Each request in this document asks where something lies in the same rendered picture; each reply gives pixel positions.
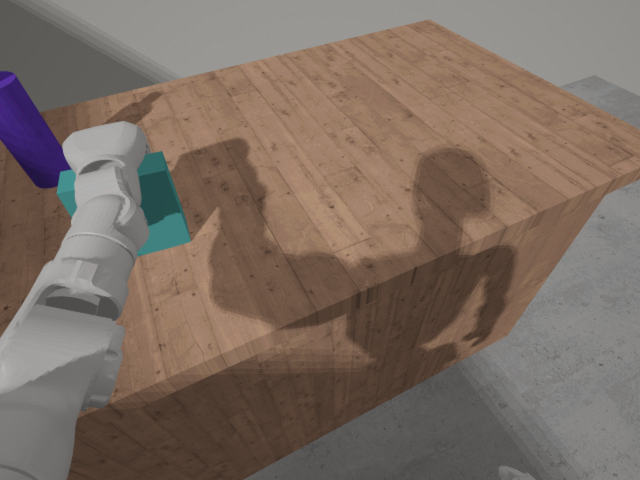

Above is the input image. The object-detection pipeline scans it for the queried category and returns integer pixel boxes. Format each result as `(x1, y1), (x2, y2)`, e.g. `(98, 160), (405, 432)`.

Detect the robot left forearm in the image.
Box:
(0, 154), (149, 370)

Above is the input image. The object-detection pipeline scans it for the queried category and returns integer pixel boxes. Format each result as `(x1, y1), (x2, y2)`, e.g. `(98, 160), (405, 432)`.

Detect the sponge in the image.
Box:
(57, 151), (191, 257)

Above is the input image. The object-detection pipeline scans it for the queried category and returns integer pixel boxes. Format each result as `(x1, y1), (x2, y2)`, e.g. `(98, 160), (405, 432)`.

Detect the left robot hand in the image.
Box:
(62, 121), (152, 225)

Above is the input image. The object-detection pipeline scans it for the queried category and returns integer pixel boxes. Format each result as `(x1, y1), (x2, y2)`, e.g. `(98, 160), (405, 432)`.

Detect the table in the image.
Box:
(0, 20), (640, 480)

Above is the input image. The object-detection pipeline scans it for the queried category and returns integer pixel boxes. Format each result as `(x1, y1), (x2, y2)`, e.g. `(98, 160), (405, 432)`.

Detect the robot left upper arm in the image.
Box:
(0, 304), (126, 480)

